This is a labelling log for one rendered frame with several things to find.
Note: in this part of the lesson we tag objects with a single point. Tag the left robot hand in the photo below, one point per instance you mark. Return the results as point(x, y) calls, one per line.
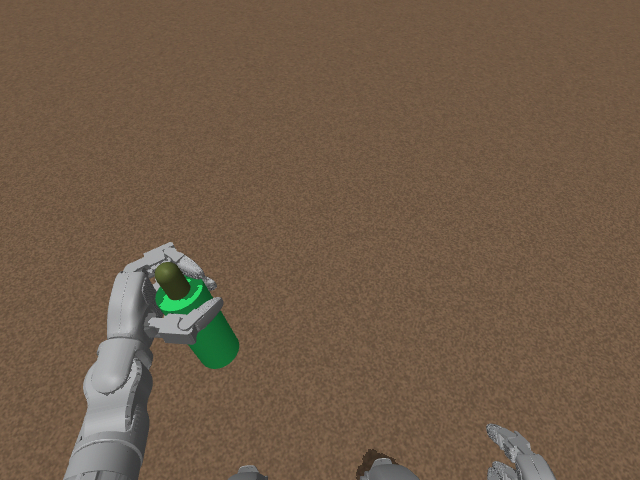
point(132, 309)

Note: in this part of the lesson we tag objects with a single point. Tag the left robot arm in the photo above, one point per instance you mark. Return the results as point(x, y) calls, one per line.
point(112, 440)

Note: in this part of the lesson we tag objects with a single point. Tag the right robot hand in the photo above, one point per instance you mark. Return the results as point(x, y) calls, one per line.
point(529, 466)

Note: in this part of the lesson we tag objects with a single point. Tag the bottle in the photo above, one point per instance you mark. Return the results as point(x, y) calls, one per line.
point(216, 344)

